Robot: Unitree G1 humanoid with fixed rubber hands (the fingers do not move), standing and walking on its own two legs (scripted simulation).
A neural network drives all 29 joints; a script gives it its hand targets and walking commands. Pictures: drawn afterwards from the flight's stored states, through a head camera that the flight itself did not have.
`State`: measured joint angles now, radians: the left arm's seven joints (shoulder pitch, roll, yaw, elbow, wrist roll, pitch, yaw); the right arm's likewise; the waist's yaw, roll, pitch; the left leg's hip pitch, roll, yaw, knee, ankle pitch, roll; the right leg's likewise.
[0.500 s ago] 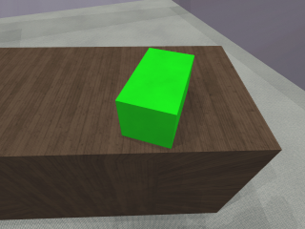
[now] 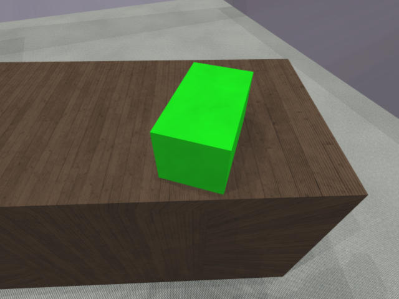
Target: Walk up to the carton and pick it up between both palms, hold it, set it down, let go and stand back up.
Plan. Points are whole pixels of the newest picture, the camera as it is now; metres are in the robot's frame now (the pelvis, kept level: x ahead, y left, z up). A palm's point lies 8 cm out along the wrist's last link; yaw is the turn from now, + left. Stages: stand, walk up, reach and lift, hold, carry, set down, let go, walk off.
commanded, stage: stand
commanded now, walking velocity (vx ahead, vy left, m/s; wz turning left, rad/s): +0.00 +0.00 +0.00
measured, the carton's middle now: (207, 123) +0.52 -0.02 +0.05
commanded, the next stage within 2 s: none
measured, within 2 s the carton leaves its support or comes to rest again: neither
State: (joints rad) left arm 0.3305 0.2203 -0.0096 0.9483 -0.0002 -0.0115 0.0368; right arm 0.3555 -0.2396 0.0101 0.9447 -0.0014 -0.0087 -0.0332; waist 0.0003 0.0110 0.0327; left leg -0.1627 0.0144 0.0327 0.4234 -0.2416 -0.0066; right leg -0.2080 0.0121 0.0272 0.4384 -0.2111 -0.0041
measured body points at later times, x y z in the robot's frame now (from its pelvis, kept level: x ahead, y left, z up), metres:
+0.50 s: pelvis +0.00 +0.00 +0.00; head +0.01 +0.00 +0.45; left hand +0.02 +0.25 -0.14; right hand +0.00 -0.25 -0.15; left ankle -0.01 +0.12 -0.74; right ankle +0.02 -0.12 -0.74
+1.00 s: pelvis +0.01 +0.00 +0.00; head +0.01 +0.00 +0.45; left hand +0.02 +0.25 -0.15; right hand +0.00 -0.25 -0.15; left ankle -0.01 +0.12 -0.74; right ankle +0.02 -0.12 -0.74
